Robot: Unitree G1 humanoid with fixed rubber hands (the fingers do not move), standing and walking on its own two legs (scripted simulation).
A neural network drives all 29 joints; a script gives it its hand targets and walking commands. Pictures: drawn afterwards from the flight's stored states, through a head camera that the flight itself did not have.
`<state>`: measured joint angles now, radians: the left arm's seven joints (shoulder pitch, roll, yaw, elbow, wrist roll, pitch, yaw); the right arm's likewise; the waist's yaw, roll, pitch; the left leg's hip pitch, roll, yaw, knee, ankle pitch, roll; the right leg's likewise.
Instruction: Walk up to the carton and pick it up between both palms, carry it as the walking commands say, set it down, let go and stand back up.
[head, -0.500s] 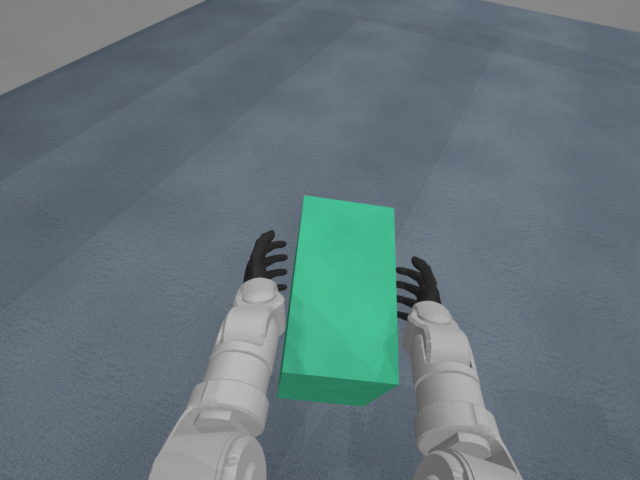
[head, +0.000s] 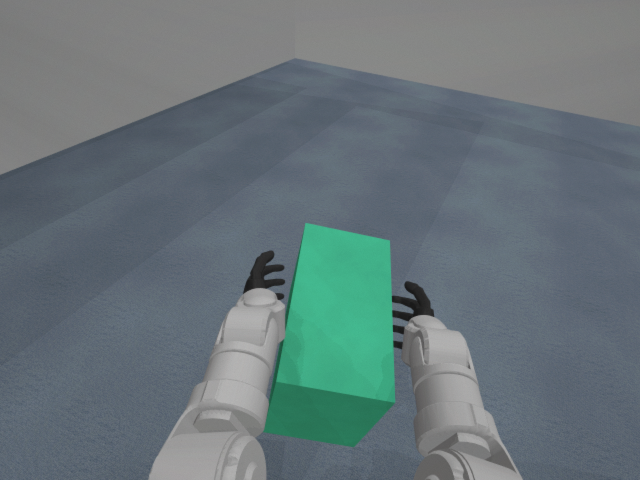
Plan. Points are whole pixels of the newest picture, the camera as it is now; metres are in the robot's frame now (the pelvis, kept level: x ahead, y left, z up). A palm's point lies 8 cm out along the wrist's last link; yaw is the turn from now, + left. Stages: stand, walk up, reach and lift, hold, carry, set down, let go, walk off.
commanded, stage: reach and lift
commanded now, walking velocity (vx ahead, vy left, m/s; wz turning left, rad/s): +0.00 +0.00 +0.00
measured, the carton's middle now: (329, 332) +0.38 +0.00 -0.02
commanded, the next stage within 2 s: hold in 1.44 s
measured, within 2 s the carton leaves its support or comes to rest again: neither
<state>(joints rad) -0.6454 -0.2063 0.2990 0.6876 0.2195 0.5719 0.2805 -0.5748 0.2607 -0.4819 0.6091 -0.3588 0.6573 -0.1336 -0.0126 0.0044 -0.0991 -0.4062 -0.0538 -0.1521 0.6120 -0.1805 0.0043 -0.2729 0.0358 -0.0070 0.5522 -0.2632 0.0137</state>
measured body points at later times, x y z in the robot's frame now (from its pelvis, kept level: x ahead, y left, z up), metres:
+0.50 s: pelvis +0.00 +0.00 +0.00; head -0.03 +0.02 +0.45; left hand +0.36 +0.11 +0.06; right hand +0.34 -0.11 +0.05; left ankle +0.09 +0.10 -0.73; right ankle +0.02 -0.13 -0.73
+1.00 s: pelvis +0.00 +0.00 +0.00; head -0.04 +0.02 +0.45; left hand +0.35 +0.12 +0.06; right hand +0.34 -0.11 +0.06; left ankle +0.09 +0.10 -0.73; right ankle +0.02 -0.13 -0.73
